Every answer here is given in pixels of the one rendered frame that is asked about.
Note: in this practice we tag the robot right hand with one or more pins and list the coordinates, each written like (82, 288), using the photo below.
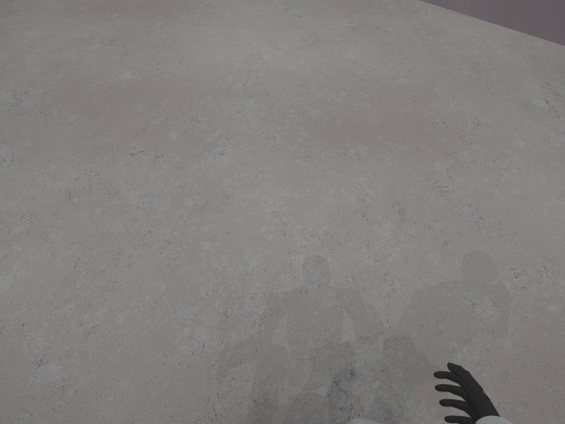
(477, 404)

